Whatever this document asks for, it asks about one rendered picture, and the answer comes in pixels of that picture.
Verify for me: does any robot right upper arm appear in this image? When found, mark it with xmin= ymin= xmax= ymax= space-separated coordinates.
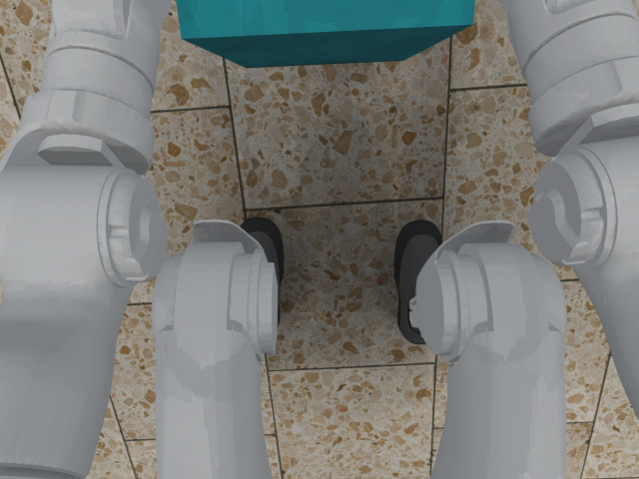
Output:
xmin=528 ymin=136 xmax=639 ymax=419

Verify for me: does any right robot shin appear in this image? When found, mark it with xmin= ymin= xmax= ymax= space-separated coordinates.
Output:
xmin=409 ymin=221 xmax=567 ymax=346

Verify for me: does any robot left upper arm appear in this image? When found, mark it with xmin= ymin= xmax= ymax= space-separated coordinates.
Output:
xmin=0 ymin=165 xmax=169 ymax=479

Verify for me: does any right robot forearm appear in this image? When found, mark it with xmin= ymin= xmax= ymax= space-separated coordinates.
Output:
xmin=498 ymin=0 xmax=639 ymax=157

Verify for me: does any left robot forearm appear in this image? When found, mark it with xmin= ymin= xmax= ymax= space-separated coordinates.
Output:
xmin=0 ymin=0 xmax=172 ymax=175

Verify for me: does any robot left foot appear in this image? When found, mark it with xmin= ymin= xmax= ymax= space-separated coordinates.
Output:
xmin=240 ymin=217 xmax=284 ymax=326

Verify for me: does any carton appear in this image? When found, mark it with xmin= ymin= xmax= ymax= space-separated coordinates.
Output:
xmin=176 ymin=0 xmax=475 ymax=68

